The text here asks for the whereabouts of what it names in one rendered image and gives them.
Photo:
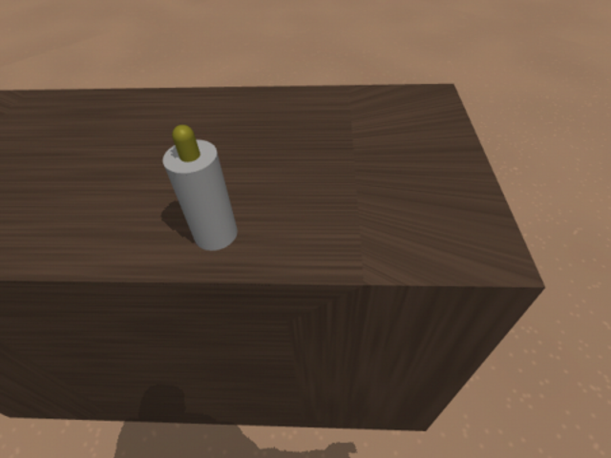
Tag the bottle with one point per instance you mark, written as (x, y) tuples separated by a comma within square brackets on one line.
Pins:
[(194, 169)]

